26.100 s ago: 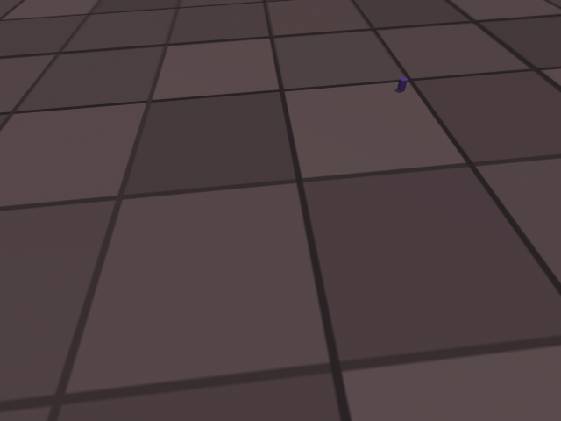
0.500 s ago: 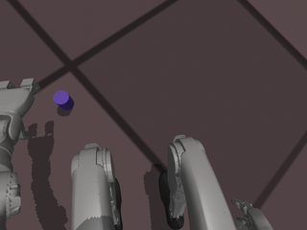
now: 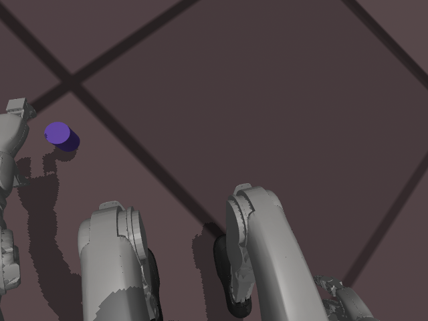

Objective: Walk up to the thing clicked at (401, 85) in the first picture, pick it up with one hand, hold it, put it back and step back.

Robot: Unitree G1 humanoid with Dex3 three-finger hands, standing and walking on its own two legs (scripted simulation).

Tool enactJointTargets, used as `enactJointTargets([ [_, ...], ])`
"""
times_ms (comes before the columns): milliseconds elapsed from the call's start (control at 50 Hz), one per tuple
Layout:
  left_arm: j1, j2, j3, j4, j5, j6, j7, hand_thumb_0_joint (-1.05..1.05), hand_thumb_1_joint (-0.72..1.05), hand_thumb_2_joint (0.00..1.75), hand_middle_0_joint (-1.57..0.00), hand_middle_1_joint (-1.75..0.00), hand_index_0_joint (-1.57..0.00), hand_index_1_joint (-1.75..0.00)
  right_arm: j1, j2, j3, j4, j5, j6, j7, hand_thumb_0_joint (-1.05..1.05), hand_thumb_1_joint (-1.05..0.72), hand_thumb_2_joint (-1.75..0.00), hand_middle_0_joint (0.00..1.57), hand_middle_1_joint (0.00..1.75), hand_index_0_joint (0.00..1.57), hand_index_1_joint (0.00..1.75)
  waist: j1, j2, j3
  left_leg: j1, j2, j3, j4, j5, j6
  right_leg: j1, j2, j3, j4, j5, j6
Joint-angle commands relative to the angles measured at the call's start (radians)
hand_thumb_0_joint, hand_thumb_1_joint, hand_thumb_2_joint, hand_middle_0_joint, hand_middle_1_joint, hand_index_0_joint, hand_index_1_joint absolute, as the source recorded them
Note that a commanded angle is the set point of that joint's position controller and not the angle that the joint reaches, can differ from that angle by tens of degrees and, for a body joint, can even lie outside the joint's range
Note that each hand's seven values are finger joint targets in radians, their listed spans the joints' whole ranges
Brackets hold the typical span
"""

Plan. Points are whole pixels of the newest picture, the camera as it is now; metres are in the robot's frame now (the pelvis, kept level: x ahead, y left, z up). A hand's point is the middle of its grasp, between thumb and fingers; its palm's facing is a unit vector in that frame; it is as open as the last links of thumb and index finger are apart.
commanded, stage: rise first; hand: left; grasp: from above
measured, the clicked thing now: (63, 137) +0.49 +0.31 -0.31
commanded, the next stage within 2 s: approach in 1.78 s
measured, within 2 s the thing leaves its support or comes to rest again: neither
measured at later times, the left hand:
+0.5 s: hand (17, 149) +0.43 +0.35 -0.18, palm faces -0.45 -0.09 -0.89, open 13.8 cm
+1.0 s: hand (21, 141) +0.45 +0.35 -0.19, palm faces -0.46 -0.10 -0.88, open 13.5 cm
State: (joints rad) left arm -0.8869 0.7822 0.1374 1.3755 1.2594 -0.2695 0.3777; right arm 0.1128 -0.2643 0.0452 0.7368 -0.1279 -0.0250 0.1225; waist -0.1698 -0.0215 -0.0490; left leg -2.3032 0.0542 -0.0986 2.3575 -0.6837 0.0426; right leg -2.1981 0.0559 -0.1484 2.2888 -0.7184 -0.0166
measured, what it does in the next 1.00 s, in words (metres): stands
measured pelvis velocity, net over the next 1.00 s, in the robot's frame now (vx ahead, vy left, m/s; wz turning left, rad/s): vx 0.00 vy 0.00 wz -0.03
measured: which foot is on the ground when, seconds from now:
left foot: down 0.00-1.00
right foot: down 0.00-1.00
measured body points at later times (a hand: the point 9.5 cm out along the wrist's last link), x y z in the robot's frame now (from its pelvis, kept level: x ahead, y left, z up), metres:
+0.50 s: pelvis +0.00 +0.00 -0.01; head +0.24 +0.09 +0.36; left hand +0.45 +0.35 -0.13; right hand +0.08 -0.27 -0.12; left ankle +0.08 +0.12 -0.31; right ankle +0.09 -0.10 -0.31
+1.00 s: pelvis +0.00 +0.00 -0.02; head +0.25 +0.08 +0.34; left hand +0.47 +0.35 -0.14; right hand +0.06 -0.27 -0.12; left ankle +0.08 +0.12 -0.31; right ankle +0.09 -0.10 -0.31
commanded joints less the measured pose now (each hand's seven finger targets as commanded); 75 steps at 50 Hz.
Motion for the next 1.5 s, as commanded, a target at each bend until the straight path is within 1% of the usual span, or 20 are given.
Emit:
enactJointTargets([
  [0,-0.261,0.299,0.038,-0.143,-0.031,0.005,0.032,0.0,-0.5,0.95,-0.07,-1.07,-0.1,-1.04,0.203,-0.236,-0.07,-0.013,0.001,-0.01,-0.01,0.0,-0.91,-0.9,0.2,0.3,0.2,0.3,0.014,0.273,-0.701,0.562,-0.026,0.01,-0.223,0.225,-0.004,0.302,0.027,-0.008,-0.228,0.277,-0.02],
  [40,-0.256,0.301,0.042,-0.142,-0.038,0.007,0.03,0.0,-0.49,0.94,-0.06,-1.08,-0.1,-1.04,0.205,-0.235,-0.069,-0.012,0.001,-0.008,-0.009,0.0,-0.91,-0.91,0.2,0.3,0.2,0.3,0.017,0.268,-0.7,0.567,-0.024,0.014,-0.218,0.232,-0.001,0.308,0.029,-0.006,-0.237,0.282,-0.019],
  [80,-0.24,0.296,0.037,-0.119,-0.033,0.007,0.024,0.0,-0.5,0.95,-0.07,-1.07,-0.1,-1.04,0.213,-0.234,-0.063,-0.013,-0.003,-0.005,-0.007,0.0,-0.91,-0.91,0.2,0.3,0.2,0.3,0.001,0.257,-0.692,0.553,-0.025,0.019,-0.202,0.244,0.002,0.332,0.032,-0.004,-0.242,0.294,-0.014],
  [140,-0.264,0.329,0.056,-0.155,-0.037,0.002,0.025,0.0,-0.5,0.95,-0.06,-1.08,-0.09,-1.05,0.207,-0.24,-0.064,-0.012,-0.002,-0.002,-0.007,0.0,-0.91,-0.91,0.2,0.3,0.2,0.3,0.015,0.279,-0.713,0.557,-0.023,0.017,-0.199,0.235,0.0,0.321,0.033,-0.006,-0.232,0.284,-0.017],
  [200,-0.282,0.319,0.038,-0.147,-0.028,-0.006,0.025,0.0,-0.51,0.96,-0.06,-1.07,-0.09,-1.04,0.208,-0.245,-0.059,-0.011,-0.007,0.0,-0.006,0.0,-0.91,-0.91,0.2,0.3,0.2,0.3,-0.007,0.274,-0.696,0.53,-0.022,0.013,-0.196,0.207,-0.001,0.315,0.037,-0.014,-0.23,0.266,-0.018],
  [260,-0.277,0.315,0.037,-0.136,-0.032,-0.007,0.027,0.0,-0.55,1.02,-0.11,-1.02,-0.09,-1.04,0.206,-0.246,-0.054,-0.013,-0.006,-0.001,-0.005,0.0,-0.91,-0.9,0.2,0.3,0.2,0.3,-0.005,0.281,-0.685,0.542,-0.021,0.003,-0.201,0.207,-0.004,0.29,0.034,-0.019,-0.219,0.261,-0.02],
  [320,-0.285,0.321,0.039,-0.126,-0.021,-0.003,0.035,0.0,-0.51,0.97,-0.08,-1.06,-0.1,-1.04,0.207,-0.257,-0.048,-0.011,-0.009,-0.003,-0.005,0.0,-0.91,-0.9,0.2,0.3,0.2,0.3,-0.009,0.316,-0.667,0.571,-0.019,-0.012,-0.215,0.209,-0.011,0.256,0.03,-0.029,-0.2,0.261,-0.023],
  [420,-0.299,0.302,0.006,-0.084,-0.016,0.008,0.031,0.0,-0.49,0.95,-0.1,-1.05,-0.12,-1.04,0.201,-0.258,-0.043,-0.013,-0.006,-0.003,-0.005,0.0,-0.91,-0.91,0.2,0.3,0.2,0.3,-0.023,0.321,-0.632,0.559,-0.02,-0.018,-0.22,0.171,-0.013,0.212,0.03,-0.033,-0.196,0.231,-0.027],
  [540,-0.343,0.329,0.009,-0.111,-0.019,0.01,0.031,0.0,-0.48,0.95,-0.11,-1.05,-0.13,-1.03,0.207,-0.261,-0.033,-0.017,-0.006,-0.006,-0.005,0.0,-0.91,-0.91,0.2,0.3,0.2,0.3,-0.03,0.338,-0.677,0.57,-0.019,-0.014,-0.197,0.21,-0.012,0.24,0.031,-0.031,-0.191,0.27,-0.022],
  [660,-0.359,0.344,0.005,-0.083,-0.023,0.011,0.018,0.0,-0.47,0.94,-0.12,-1.04,-0.13,-1.02,0.211,-0.265,-0.022,-0.024,-0.008,-0.01,-0.003,0.0,-0.91,-0.9,0.2,0.3,0.2,0.3,-0.049,0.332,-0.624,0.529,-0.02,-0.018,-0.195,0.177,-0.012,0.227,0.026,-0.035,-0.187,0.248,-0.021],
  [800,-0.347,0.393,0.032,-0.078,-0.021,0.001,0.008,0.0,-0.46,0.92,-0.15,-1.01,-0.16,-1.0,0.216,-0.269,-0.008,-0.03,-0.009,-0.006,0.0,0.0,-0.91,-0.9,0.2,0.3,0.2,0.3,-0.04,0.33,-0.653,0.528,-0.022,-0.014,-0.176,0.207,-0.01,0.257,0.031,-0.035,-0.177,0.268,-0.021],
  [900,-0.363,0.4,0.031,-0.072,-0.024,-0.008,0.004,0.0,-0.45,0.91,-0.16,-0.99,-0.17,-0.98,0.223,-0.27,0.001,-0.029,-0.016,-0.003,0.003,0.0,-0.91,-0.9,0.2,0.3,0.2,0.3,-0.059,0.31,-0.646,0.506,-0.022,-0.004,-0.148,0.219,-0.002,0.28,0.035,-0.034,-0.19,0.279,-0.014],
  [960,-0.341,0.426,0.04,-0.051,-0.023,-0.012,0.005,0.0,-0.45,0.91,-0.16,-0.99,-0.17,-0.98,0.22,-0.273,0.004,-0.03,-0.016,-0.003,0.001,0.0,-0.91,-0.9,0.2,0.3,0.2,0.3,-0.044,0.315,-0.624,0.489,-0.021,0.0,-0.144,0.199,-0.002,0.274,0.037,-0.032,-0.193,0.26,-0.015],
  [1040,-0.352,0.41,0.023,-0.049,-0.02,-0.019,0.0,0.0,-0.43,0.89,-0.17,-0.98,-0.18,-0.96,0.222,-0.274,0.009,-0.029,-0.022,-0.004,0.003,0.0,-0.91,-0.9,0.2,0.3,0.2,0.3,-0.066,0.319,-0.61,0.485,-0.02,-0.009,-0.144,0.195,-0.004,0.272,0.039,-0.041,-0.189,0.258,-0.015],
  [1100,-0.355,0.442,0.047,-0.092,-0.022,-0.02,0.002,0.0,-0.42,0.89,-0.18,-0.96,-0.19,-0.95,0.223,-0.278,0.01,-0.034,-0.022,0.001,0.005,0.0,-0.91,-0.9,0.2,0.3,0.2,0.3,-0.047,0.343,-0.662,0.517,-0.018,-0.009,-0.145,0.224,-0.007,0.293,0.041,-0.043,-0.183,0.281,-0.015],
  [1160,-0.355,0.428,0.037,-0.107,-0.017,-0.018,0.003,0.0,-0.41,0.88,-0.2,-0.94,-0.2,-0.93,0.228,-0.278,0.008,-0.033,-0.022,0.0,0.008,0.0,-0.91,-0.9,0.2,0.3,0.2,0.3,-0.055,0.37,-0.666,0.537,-0.018,-0.015,-0.148,0.247,-0.01,0.287,0.038,-0.048,-0.172,0.299,-0.016],
  [1180,-0.349,0.432,0.045,-0.123,-0.02,-0.018,0.005,0.0,-0.41,0.87,-0.2,-0.95,-0.21,-0.94,0.219,-0.278,0.005,-0.031,-0.017,0.003,0.007,0.0,-0.91,-0.9,0.2,0.3,0.2,0.3,-0.034,0.388,-0.686,0.566,-0.016,-0.022,-0.163,0.249,-0.015,0.264,0.038,-0.05,-0.164,0.294,-0.021],
  [1300,-0.351,0.377,0.007,-0.114,-0.017,-0.002,-0.002,0.0,-0.39,0.87,-0.21,-0.93,-0.22,-0.92,0.218,-0.28,-0.004,-0.043,-0.01,0.008,0.008,0.0,-0.91,-0.9,0.2,0.3,0.2,0.3,-0.059,0.377,-0.628,0.553,-0.015,-0.035,-0.186,0.199,-0.016,0.21,0.034,-0.056,-0.172,0.258,-0.022],
  [1340,-0.332,0.376,0.006,-0.12,-0.014,0.002,-0.003,0.0,-0.38,0.86,-0.22,-0.92,-0.23,-0.91,0.22,-0.278,-0.004,-0.04,-0.01,0.007,0.009,0.0,-0.91,-0.9,0.2,0.3,0.2,0.3,-0.044,0.398,-0.634,0.561,-0.016,-0.033,-0.194,0.206,-0.02,0.216,0.031,-0.053,-0.168,0.265,-0.024],
  [1480,-0.357,0.366,-0.011,-0.121,-0.028,0.006,-0.017,0.0,-0.34,0.83,-0.25,-0.89,-0.26,-0.88,0.222,-0.272,-0.004,-0.048,-0.002,0.005,0.008,0.0,-0.91,-0.9,0.2,0.3,0.2,0.3,-0.056,0.347,-0.638,0.536,-0.019,-0.024,-0.184,0.203,-0.01,0.233,0.032,-0.043,-0.187,0.271,-0.02],
])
